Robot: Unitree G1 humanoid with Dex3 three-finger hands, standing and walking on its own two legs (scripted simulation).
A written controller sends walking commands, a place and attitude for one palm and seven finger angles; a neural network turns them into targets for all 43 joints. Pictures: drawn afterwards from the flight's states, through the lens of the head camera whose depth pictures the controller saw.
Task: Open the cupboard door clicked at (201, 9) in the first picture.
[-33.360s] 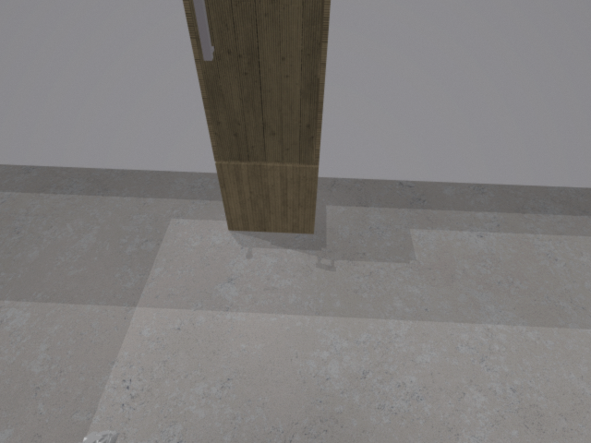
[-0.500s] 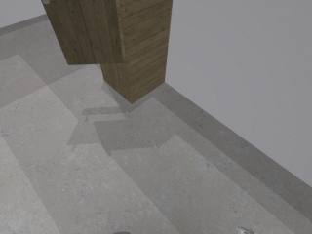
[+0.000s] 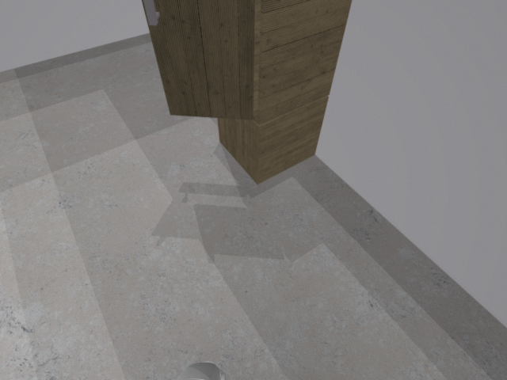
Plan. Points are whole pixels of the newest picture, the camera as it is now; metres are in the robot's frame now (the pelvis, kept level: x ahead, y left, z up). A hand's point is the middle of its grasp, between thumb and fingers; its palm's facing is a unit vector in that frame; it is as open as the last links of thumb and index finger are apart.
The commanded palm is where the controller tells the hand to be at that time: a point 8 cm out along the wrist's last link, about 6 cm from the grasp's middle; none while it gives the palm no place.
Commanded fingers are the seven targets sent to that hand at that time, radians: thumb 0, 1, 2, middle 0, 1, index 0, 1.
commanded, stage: take the last steps up to it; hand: left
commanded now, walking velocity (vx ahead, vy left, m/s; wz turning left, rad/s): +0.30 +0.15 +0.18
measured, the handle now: out of the picture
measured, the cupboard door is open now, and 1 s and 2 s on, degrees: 51 51 51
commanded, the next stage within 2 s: come to a stop and stand still in 1.10 s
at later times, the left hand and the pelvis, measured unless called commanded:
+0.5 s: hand (117, 318) +0.24 +0.29 -0.16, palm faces +0.07 -0.98 -0.17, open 7.4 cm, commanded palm none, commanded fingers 0.00 0.90 0.90 -0.20 -0.30 -0.20 -0.30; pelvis +0.14 +0.11 +0.00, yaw +3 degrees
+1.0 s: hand (123, 265) +0.35 +0.32 -0.17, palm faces +0.14 -0.97 -0.22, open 7.1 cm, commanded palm none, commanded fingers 0.00 0.90 0.90 -0.20 -0.30 -0.20 -0.30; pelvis +0.35 +0.12 +0.00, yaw +3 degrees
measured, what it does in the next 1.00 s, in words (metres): walks ahead: left foot, then right foot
